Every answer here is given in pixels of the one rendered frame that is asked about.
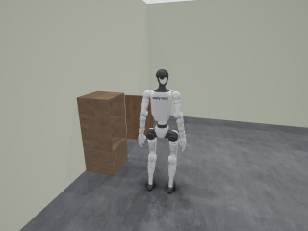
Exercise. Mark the right robot upper arm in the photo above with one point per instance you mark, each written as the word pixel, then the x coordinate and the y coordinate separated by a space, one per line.
pixel 177 103

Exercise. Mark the cupboard door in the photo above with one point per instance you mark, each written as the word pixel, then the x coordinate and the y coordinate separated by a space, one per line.
pixel 132 113

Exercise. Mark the right robot hand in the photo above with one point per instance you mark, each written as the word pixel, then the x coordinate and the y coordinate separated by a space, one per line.
pixel 183 141

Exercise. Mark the humanoid robot head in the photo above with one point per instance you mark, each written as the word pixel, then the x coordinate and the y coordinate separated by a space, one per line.
pixel 161 73

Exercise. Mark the left robot upper arm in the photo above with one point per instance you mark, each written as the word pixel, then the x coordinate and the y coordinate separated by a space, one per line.
pixel 145 103

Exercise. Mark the robot left forearm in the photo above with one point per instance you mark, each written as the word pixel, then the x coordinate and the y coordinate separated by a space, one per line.
pixel 142 124

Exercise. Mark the left robot hand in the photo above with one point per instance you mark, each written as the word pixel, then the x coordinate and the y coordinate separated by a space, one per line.
pixel 141 138

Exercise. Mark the humanoid robot torso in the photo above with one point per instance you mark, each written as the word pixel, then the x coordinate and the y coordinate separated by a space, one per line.
pixel 161 109

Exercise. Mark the robot right forearm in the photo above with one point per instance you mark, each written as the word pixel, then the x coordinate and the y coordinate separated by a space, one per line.
pixel 180 125

